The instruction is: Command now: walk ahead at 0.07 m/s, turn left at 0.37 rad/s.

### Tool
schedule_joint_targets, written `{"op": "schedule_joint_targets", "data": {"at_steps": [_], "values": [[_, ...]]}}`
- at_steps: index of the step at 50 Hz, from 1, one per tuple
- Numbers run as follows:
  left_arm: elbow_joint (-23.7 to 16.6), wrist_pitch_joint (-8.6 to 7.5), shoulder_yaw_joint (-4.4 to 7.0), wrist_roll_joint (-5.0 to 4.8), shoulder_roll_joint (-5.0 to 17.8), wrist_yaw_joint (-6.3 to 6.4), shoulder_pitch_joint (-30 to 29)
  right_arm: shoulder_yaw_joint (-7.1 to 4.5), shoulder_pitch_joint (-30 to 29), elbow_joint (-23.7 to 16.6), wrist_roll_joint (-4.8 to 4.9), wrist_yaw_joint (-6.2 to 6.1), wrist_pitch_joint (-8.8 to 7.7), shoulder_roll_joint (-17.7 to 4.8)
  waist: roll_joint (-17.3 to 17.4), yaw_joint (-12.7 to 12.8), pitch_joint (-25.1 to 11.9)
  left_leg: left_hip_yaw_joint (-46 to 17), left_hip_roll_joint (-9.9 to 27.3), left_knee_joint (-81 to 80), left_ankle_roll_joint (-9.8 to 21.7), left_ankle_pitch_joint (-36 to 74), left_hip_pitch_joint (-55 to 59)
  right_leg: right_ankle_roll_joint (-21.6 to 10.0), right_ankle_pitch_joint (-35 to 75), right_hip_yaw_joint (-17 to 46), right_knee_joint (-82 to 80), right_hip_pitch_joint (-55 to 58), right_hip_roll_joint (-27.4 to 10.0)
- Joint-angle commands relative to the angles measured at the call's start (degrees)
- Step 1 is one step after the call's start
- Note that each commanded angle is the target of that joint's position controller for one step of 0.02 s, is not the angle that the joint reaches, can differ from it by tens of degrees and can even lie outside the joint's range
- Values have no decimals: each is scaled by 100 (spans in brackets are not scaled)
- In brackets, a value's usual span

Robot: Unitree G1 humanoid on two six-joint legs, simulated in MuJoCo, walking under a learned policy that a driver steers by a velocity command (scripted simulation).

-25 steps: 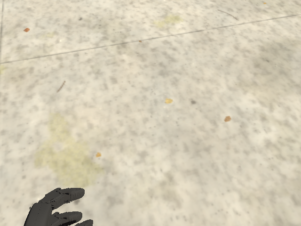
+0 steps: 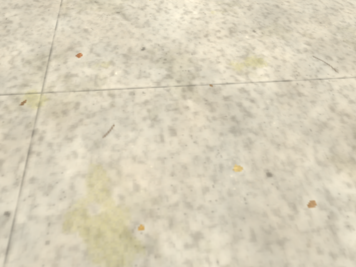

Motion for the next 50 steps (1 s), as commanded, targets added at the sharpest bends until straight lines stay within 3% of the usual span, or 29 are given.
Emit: {"op": "schedule_joint_targets", "data": {"at_steps": [1,2,3,5,7,11,16,19,20,21,22,23,24,25,26,28,30,32,35,39,41,42,43,44,45,46,47,48,50], "values": [[-462,-23,105,137,476,100,90,-393,748,-301,-50,-54,-3,-1382,1683,-221,-885,-2739,1874,-906,1782,3928,2180,301,-1602,132,2489,-1871,345],[-545,-3,122,74,553,59,-150,-308,951,-301,-73,-43,-56,-1116,1195,-345,-1219,-2931,1839,-1049,1887,3314,2370,290,-2165,892,3368,-2200,223],[-540,38,154,-30,610,43,-187,-313,665,-385,-51,-59,-106,-1076,846,-223,-1091,-2557,1617,-1024,1655,2963,2233,282,-1823,1075,3728,-2415,67],[-502,121,217,2,720,108,-249,-311,135,-580,73,-119,-88,-1006,360,-51,-871,-2112,1289,-1112,1266,2285,1741,353,-1128,1140,3469,-2418,-140],[-559,134,211,9,617,128,-322,-311,47,-642,46,-170,5,-992,535,36,-845,-1916,999,-1194,1155,2005,1328,433,-747,1032,3001,-2029,-48],[-559,111,159,-37,482,121,-360,-379,153,-718,53,-251,81,-1110,709,-37,-948,-1980,826,-1220,1103,1478,1245,523,-377,1056,1925,-1588,92],[-574,57,175,-77,606,27,-325,-397,75,-835,56,-261,173,-1132,944,-72,-829,-2494,735,-1288,1003,700,1032,473,-217,1126,915,-983,194],[-449,-18,221,-85,661,-63,148,-375,-81,-932,133,-293,257,-1081,908,207,-752,-2564,457,-1001,709,514,793,274,560,987,-560,-116,170],[-397,-14,295,-25,901,-62,352,-333,25,-958,142,-311,278,-935,620,207,-799,-2341,194,-620,443,-70,306,84,828,1289,-910,522,-352],[-462,40,367,94,1286,-14,331,-249,328,-949,94,-295,284,-560,-723,-45,-811,-1429,-537,797,104,-1670,-578,-400,1391,2458,-1139,1077,-1676],[-557,53,394,334,1464,-51,98,-352,215,-1182,112,-272,198,-837,-1842,-81,-489,-871,-946,1859,-133,-2666,-1420,-1283,2022,3662,-1441,479,-2476],[-760,19,315,324,1142,-27,-281,-482,296,-1039,61,-252,167,-1289,-1196,-150,-395,-1050,-572,2808,-261,-2315,-1352,-1388,2047,3305,-1412,343,-2394],[-832,7,252,230,866,1,-572,-540,453,-894,92,-243,205,-1353,-881,-265,-330,-961,-551,3161,-327,-1926,-1330,-1111,2015,2666,-1283,279,-2007],[-892,10,215,135,753,19,-672,-522,600,-754,78,-271,282,-1184,-745,-283,-298,-863,-516,3469,-435,-1646,-1352,-903,1861,2211,-1206,345,-1691],[-883,20,188,50,698,44,-668,-489,629,-760,57,-266,334,-1055,-759,-227,-197,-820,-477,3779,-541,-1433,-1478,-899,1996,1985,-1172,386,-1624],[-839,70,165,69,711,97,-458,-420,418,-915,127,-228,353,-862,-836,-94,-111,-523,-394,3742,-670,-1178,-1509,-961,2154,1508,-1223,422,-1453],[-755,109,206,58,820,157,15,-344,-5,-1151,167,-178,319,-764,-973,245,-189,-299,-152,3087,-748,-900,-1819,-998,875,1525,-1498,985,-1529],[-714,93,262,18,1007,169,264,-295,-231,-1320,145,-110,274,-729,-1054,427,-218,-193,22,2562,-759,-955,-1807,-1023,-21,1667,-1707,1246,-1711],[-718,10,343,-28,1214,90,341,-199,-348,-1450,106,-3,180,-588,-1010,485,-132,41,160,1701,-576,-1134,-1237,-983,-416,1470,-1873,1005,-1811],[-624,-106,375,-147,1288,-151,374,-167,-34,-1304,123,89,73,-571,-967,301,95,399,-16,408,-149,-1165,102,-1000,-385,1125,-1843,291,-1749],[-561,-118,329,-232,1182,-253,256,-182,569,-1005,127,107,34,-539,-766,-90,31,601,-222,-594,68,-503,1291,-872,-359,882,-1366,-222,-1626],[-516,-137,235,-194,927,-287,288,-256,1094,-797,148,71,35,-685,-552,-324,-182,514,-282,-731,177,-535,2223,-689,-230,656,-813,-695,-1446],[-581,-179,72,-48,491,-336,124,-359,1780,-663,149,18,20,-984,232,-638,-523,-608,501,-1011,394,-584,3251,-281,-250,92,751,-1461,-1006],[-1021,-306,-7,53,279,-368,-95,-489,2009,-771,109,-6,-11,-1795,1778,-600,-686,-3076,1905,-1507,1288,-1046,4002,106,-1461,-112,2614,-3313,-239],[-1046,-390,142,-122,833,-354,-380,-424,1957,-789,81,40,-141,-1479,1108,-785,-497,-3607,2169,-1886,1760,-1676,3541,96,-1647,612,3610,-3871,-417],[-1033,-417,198,-268,1013,-390,-333,-310,1642,-835,46,45,-240,-1186,1011,-574,-63,-3043,1978,-1964,1558,-1934,3225,-52,-1099,794,3805,-4071,-695],[-893,-411,195,-272,971,-403,-210,-234,1345,-871,32,44,-306,-944,859,-431,154,-2462,1678,-2056,1339,-1793,2913,-107,-526,817,3727,-3980,-853],[-819,-393,200,-183,957,-408,-160,-182,1088,-895,43,42,-329,-823,754,-310,326,-2009,1514,-2182,1171,-1240,2648,-80,-81,849,3485,-3873,-929],[-698,-339,177,-129,806,-434,6,-162,919,-914,-21,-5,-379,-775,668,-146,346,-1242,1262,-2364,956,-36,2291,21,681,857,3306,-3475,-944]]}}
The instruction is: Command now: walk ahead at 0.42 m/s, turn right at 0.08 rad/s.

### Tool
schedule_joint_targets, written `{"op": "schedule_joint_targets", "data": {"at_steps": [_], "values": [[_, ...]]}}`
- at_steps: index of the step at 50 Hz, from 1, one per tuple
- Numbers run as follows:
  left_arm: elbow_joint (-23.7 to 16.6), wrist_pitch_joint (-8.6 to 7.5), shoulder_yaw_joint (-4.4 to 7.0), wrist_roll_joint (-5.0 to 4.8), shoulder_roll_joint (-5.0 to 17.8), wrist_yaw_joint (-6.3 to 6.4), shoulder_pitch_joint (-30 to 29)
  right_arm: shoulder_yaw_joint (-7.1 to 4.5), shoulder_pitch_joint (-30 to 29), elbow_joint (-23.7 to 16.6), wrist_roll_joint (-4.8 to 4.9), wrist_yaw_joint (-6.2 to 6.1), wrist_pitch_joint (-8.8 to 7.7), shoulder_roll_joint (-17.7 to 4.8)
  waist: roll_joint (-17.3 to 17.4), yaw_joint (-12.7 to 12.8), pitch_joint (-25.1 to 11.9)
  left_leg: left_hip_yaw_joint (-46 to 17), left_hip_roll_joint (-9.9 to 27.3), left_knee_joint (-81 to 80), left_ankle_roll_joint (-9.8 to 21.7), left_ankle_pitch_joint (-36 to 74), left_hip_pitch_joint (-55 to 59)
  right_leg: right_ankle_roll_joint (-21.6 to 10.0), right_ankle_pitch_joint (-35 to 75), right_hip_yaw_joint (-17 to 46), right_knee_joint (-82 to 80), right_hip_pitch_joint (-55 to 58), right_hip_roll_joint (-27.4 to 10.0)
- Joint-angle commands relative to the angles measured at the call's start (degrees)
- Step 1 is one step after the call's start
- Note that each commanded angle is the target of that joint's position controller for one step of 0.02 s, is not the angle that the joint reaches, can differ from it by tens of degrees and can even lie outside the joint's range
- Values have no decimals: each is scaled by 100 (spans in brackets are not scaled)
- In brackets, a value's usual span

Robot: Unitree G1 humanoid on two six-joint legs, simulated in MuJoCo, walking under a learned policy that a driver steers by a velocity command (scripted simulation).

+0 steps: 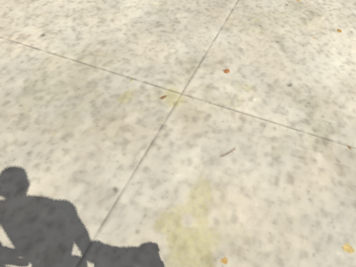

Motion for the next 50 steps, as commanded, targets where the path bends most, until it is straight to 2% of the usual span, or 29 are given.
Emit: {"op": "schedule_joint_targets", "data": {"at_steps": [1,2,5,7,8,11,13,14,15,16,17,18,19,20,22,24,26,28,29,30,31,32,33,34,35,37,39,44,50], "values": [[-437,-85,73,15,399,-35,-524,-237,-53,-305,-83,-77,-191,-850,879,-161,418,-1144,1471,-1480,879,1162,818,76,973,385,1,-1714,-284],[-442,-59,54,-1,331,-27,-537,-246,10,-265,-100,-93,-215,-848,775,-172,401,-870,1435,-1498,853,1535,812,128,1187,439,-152,-1727,-213],[-649,-72,-42,121,100,-15,-885,-224,-82,-167,-72,-138,-202,-876,674,-127,526,-105,1108,-1406,718,3091,276,217,1900,142,-1553,-998,20],[-813,-115,-130,164,-77,-70,-1326,-241,157,-22,-25,-186,-172,-962,723,-310,524,89,1054,-1342,659,3500,119,186,2387,-138,-2332,-439,209],[-868,-120,-138,158,-77,-104,-1429,-249,292,67,-2,-195,-153,-1006,716,-343,498,70,1111,-1255,654,3575,221,144,2481,-151,-2573,-291,278],[-900,-124,-80,154,129,-175,-1301,-282,264,205,57,-214,-95,-1106,860,-157,323,-75,1345,-757,576,4141,805,-111,2198,-17,-3022,-66,425],[-723,-140,38,213,409,-157,-664,-304,82,218,75,-245,-43,-1167,969,215,-109,-132,1297,58,419,5077,1126,-314,1937,-103,-3196,633,675],[-550,-158,116,239,565,-111,-117,-281,40,230,71,-245,-10,-1123,807,520,-457,24,1019,942,233,5160,1060,-458,2567,-187,-3609,1456,769],[-483,-146,177,306,922,-22,346,-204,292,165,-57,-242,-33,-944,293,574,-1157,115,691,2197,-42,3674,164,-752,4948,516,-3195,3007,6],[-447,-89,143,415,1098,34,446,19,1366,229,-139,-130,-60,-254,-1041,39,-2193,-111,-117,4535,-453,-1481,-1721,-2081,6536,2575,-2882,5079,-1749],[-465,-33,46,268,618,30,531,-64,1294,499,20,-98,-56,-673,-614,352,-2911,-1122,-245,5203,-526,-2473,-1783,-2322,5707,3220,-3331,4954,-1808],[-563,3,23,166,570,26,-31,-169,663,313,194,-97,-11,-1030,-379,342,-1980,-1047,68,5247,-506,-2258,-2167,-2015,4604,2520,-3677,4170,-1518],[-589,36,-27,135,379,48,-457,-154,247,209,160,-158,52,-972,-63,221,-1253,-794,300,4910,-505,-1931,-2351,-1701,3579,2113,-3931,3370,-1239],[-604,64,-102,151,168,74,-784,-165,61,210,67,-229,157,-910,95,92,-728,-709,457,4476,-543,-1670,-2210,-1529,2869,1808,-4202,2486,-1058],[-563,120,-77,292,211,89,-1165,-137,310,284,8,-308,368,-692,-303,-242,-361,-507,528,3452,-579,-1372,-1234,-1272,1788,1313,-4654,1128,-669],[-513,121,-53,347,245,110,-1266,-67,451,371,-43,-368,418,-487,-483,-287,-408,-367,491,2645,-590,-1292,-742,-1294,1717,1057,-4738,797,-578],[-451,152,-36,306,295,149,-1252,-65,446,441,-47,-355,416,-526,-414,-267,-623,-306,493,1986,-508,-411,-346,-1228,997,1028,-4764,792,-597],[-406,227,-51,228,281,187,-1366,-78,486,550,-101,-307,419,-512,-353,-370,-566,-112,365,1346,-385,440,206,-949,-431,916,-4760,445,-471],[-357,253,-98,222,149,192,-1340,-86,418,550,-175,-288,423,-505,-315,-373,-439,-78,335,1174,-306,428,348,-707,-1154,870,-4741,254,-341],[-276,268,-158,239,-4,186,-1255,-84,270,467,-235,-290,419,-545,-201,-350,-175,-275,478,783,-186,345,258,-417,-1656,808,-4651,132,-183],[-221,284,-180,262,-45,184,-1128,-94,57,312,-245,-324,402,-762,163,-200,145,-821,899,97,-7,-117,-197,-153,-1605,643,-4231,235,58],[-206,303,-155,228,-96,208,-886,-152,-265,387,-182,-329,366,-1012,1109,207,328,-964,905,-241,145,-1666,-1422,30,-791,181,-3939,1104,431],[-139,310,-142,268,17,245,-963,-85,-508,331,-185,-310,282,-723,1243,168,460,-943,794,-578,72,-2145,-1909,107,-155,129,-3566,1690,472],[-95,310,-127,266,19,264,-905,-35,-593,373,-212,-300,207,-566,1322,230,439,-931,797,-670,-51,-2016,-2010,76,247,108,-3433,1941,470],[1,325,-129,271,-1,289,-801,-24,-651,398,-203,-283,146,-543,1267,269,413,-843,732,-581,-159,-1632,-1938,27,446,145,-3444,2041,404],[124,327,-106,266,96,290,-754,-15,-427,480,-133,-274,62,-507,788,131,318,-643,608,-221,-246,-839,-1445,-94,526,263,-3575,1808,304],[208,295,-124,224,13,268,-841,-37,-181,598,-87,-285,40,-583,490,13,175,-542,546,69,-217,-67,-954,-131,763,287,-3603,1632,289],[477,283,-119,173,27,266,-842,-30,-105,737,-63,-286,63,-536,286,-56,-176,-415,489,338,-140,1155,-502,-103,1803,263,-3413,1877,268],[765,372,-106,148,102,331,-823,-27,-200,919,-48,-261,124,-493,264,-30,-170,-333,434,345,-127,1638,-376,-110,2179,270,-3336,2049,245]]}}
Over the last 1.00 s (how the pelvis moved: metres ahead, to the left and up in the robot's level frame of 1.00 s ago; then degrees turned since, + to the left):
0.07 0.06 0.01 28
